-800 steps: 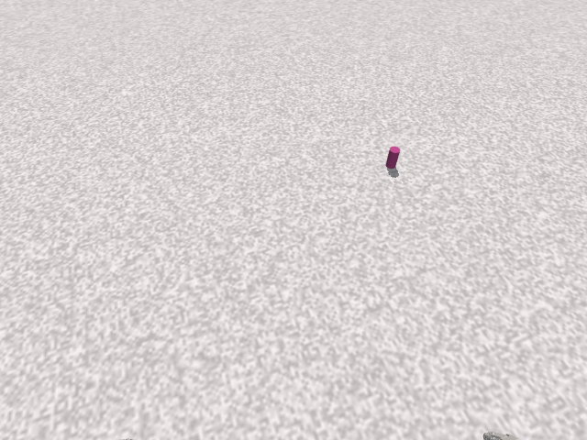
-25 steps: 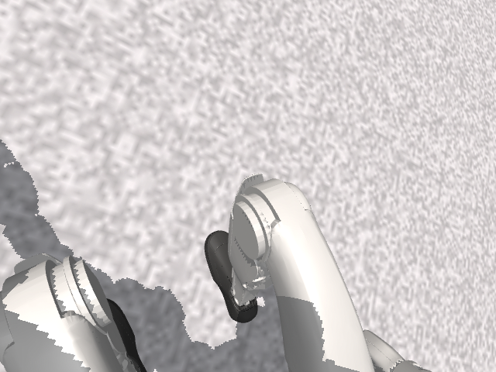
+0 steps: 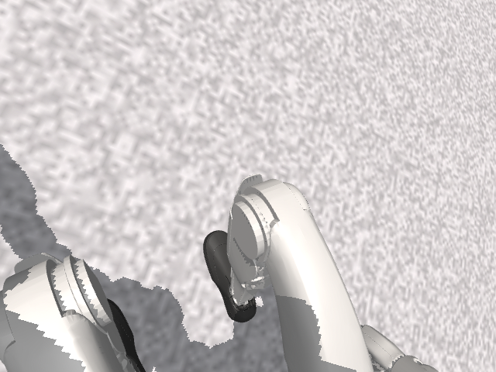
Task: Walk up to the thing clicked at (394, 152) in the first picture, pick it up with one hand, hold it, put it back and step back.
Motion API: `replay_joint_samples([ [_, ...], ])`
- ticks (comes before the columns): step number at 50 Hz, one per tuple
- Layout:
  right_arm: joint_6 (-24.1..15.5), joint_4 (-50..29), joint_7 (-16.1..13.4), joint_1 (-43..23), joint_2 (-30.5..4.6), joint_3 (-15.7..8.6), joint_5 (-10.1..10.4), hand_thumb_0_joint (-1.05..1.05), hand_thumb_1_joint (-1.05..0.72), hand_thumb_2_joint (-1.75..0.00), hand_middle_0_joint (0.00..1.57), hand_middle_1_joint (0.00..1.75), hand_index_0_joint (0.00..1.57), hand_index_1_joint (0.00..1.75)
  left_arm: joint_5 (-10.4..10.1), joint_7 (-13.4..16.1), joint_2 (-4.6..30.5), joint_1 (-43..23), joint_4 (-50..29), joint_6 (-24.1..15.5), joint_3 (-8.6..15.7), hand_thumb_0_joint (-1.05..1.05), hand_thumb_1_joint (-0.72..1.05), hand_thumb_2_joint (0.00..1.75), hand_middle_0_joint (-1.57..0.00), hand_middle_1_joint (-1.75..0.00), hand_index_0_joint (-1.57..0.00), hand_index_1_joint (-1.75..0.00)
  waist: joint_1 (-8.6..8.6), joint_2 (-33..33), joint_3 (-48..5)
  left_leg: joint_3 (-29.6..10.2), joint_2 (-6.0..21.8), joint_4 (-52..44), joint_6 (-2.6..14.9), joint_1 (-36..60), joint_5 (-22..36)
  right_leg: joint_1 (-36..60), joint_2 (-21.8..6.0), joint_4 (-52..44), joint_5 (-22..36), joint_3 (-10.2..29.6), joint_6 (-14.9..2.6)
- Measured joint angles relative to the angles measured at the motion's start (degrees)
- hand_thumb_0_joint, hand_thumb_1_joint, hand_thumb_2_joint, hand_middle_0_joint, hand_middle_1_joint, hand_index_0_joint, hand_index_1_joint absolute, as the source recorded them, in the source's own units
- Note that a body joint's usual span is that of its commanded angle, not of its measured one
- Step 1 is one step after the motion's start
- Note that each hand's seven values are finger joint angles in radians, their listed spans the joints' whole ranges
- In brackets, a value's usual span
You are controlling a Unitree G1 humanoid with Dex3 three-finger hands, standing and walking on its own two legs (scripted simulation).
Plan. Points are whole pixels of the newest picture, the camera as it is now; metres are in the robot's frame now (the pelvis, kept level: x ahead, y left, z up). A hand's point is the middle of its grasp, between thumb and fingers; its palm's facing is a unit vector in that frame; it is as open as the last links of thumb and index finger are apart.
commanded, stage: close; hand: left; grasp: from above
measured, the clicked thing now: out of the picture +0.48 +0.29 -0.25
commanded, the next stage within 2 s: settle in 0.30 s
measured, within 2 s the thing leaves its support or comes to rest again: leaves its support in 0.70 s
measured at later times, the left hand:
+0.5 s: hand out of the picture +0.47 +0.30 -0.23, palm faces -0.45 -0.13 -0.89, open 8.4 cm
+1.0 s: hand out of the picture +0.47 +0.31 -0.16, palm faces -0.41 -0.09 -0.91, open 7.8 cm
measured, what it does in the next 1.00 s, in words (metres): stands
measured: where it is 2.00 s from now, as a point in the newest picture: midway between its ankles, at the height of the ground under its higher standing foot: (183, 326)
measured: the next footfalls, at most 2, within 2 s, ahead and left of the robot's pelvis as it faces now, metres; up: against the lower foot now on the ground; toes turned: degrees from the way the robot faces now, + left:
none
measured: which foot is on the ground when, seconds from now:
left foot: down 0.00-1.00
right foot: down 0.00-1.00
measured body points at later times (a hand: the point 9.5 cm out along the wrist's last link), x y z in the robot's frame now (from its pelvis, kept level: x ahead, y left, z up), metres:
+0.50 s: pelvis +0.00 +0.00 +0.00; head +0.27 +0.10 +0.34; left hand +0.49 +0.30 -0.17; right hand +0.02 -0.26 -0.05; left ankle +0.06 +0.12 -0.27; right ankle +0.13 -0.12 -0.27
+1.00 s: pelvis +0.00 +0.00 +0.02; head +0.25 +0.08 +0.39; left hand +0.49 +0.31 -0.10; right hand +0.05 -0.27 -0.06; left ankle +0.06 +0.12 -0.27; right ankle +0.13 -0.12 -0.27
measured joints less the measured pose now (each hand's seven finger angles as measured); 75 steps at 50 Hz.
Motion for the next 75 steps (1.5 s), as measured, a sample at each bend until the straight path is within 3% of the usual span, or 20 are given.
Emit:
replay_joint_samples([
  [27, -0.66, -0.21, -0.14, 0.67, -0.16, 0.76, 0.09, 0.0, -0.91, -0.9, 0.2, 0.3, 0.2, 0.3, -1.24, -0.83, 0.29, -0.76, -0.07, 0.59, -1.37, 0.04, 0.21, 0.56, -0.96, -0.73, -0.7, -0.69, -0.22, -0.07, 0.42, -0.22, 0.01, -0.31, -0.23, 0.06, 0.23, -0.02, 0.17, -0.41, 0.38, -0.18, -0.13],
  [38, 0.25, 0.4, 0.11, 1.52, 0.3, -2.24, 1.17, 0.0, -0.92, -0.9, 0.2, 0.3, 0.2, 0.3, -1.54, -3.38, -2.47, 2.05, -7.39, 1.59, 0.85, 0.07, 0.28, 0.48, -0.96, -0.7, -0.76, -0.62, 1.03, 1.37, -1.61, 0.42, -0.19, -1.05, -0.42, -0.13, -0.05, -0.49, -0.13, -0.52, -0.28, 0.33, -0.37],
  [43, 1.54, 1.05, 0.4, 2.08, 0.62, -4.64, 2.49, 0.0, -0.92, -0.9, 0.2, 0.3, 0.2, 0.3, -2.83, -5.88, -5.66, 3.77, -12.39, 2.84, 0.29, 0.07, 0.3, 0.45, -0.97, -0.68, -0.77, -0.58, 2.46, 2.79, -3.97, 1.44, -0.27, -2.22, -0.42, -0.02, -0.14, -0.8, -0.4, -0.9, -0.79, 1.14, -0.53],
  [50, 4.6, 1.04, -0.4, 1.71, 0.95, -7.29, 4.75, 0.0, -0.91, -0.9, 0.2, 0.3, 0.2, 0.3, -5.19, -10.71, -9.77, 5.6, -17.77, 4.42, -2.28, 0.07, 0.32, 0.43, -0.97, -0.64, -0.78, -0.54, 4.8, 5.05, -7.05, 3.22, -0.44, -5.46, -0.42, 1.37, 0.48, -0.07, -0.88, -2.74, -1.03, 2.48, -0.87],
  [59, 7.51, 0.13, -3.58, 0.43, 1.08, -8.35, 6.24, 0.0, -0.91, -0.9, 0.2, 0.3, 0.2, 0.3, -6.51, -16.28, -11.93, 4.78, -18.93, 3.05, -5.71, 0.06, 0.32, 0.42, -1.0, -0.58, -0.8, -0.51, 6.58, 5.84, -8.36, 4.59, -0.56, -9.64, -0.54, 4.37, 2.12, 2.33, -1.22, -5.72, -0.11, 3.45, -1.24],
  [67, 8.64, 0.62, -6.2, 1.01, 1.44, -8.55, 7.08, 0.0, -0.91, -0.9, 0.2, 0.3, 0.2, 0.3, -5.29, -16.25, -12.6, 3.11, -17.89, 1.65, -7.3, 0.06, 0.32, 0.43, -1.03, -0.54, -0.81, -0.49, 6.77, 5.76, -9.67, 5.11, -0.72, -11.35, -0.52, 5.13, 3.08, 3.06, -1.4, -7.08, 0.52, 3.81, -1.29],
  [75, 9.28, 1.52, -7.71, 2.61, 2.39, -8.86, 7.87, 0.0, -0.91, -0.9, 0.2, 0.3, 0.2, 0.3, -5.48, -16.08, -13.27, 2.88, -18.32, 2.83, -7.61, 0.05, 0.31, 0.43, -1.06, -0.5, -0.81, -0.48, 6.83, 6.22, -10.74, 6.03, -0.66, -12.97, -0.22, 5.74, 3.28, 3.39, -1.39, -8.28, 0.56, 4.58, -1.07],
])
